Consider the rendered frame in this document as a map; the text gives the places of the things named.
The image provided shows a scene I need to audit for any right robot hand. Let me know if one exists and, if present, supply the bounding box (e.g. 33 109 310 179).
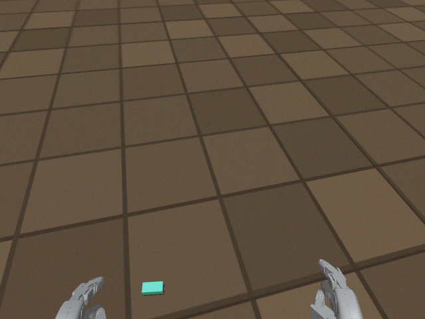
311 259 363 319

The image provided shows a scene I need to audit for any small box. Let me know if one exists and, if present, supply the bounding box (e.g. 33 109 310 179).
141 281 164 295

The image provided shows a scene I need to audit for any left robot hand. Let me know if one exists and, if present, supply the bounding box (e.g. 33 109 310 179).
55 276 106 319

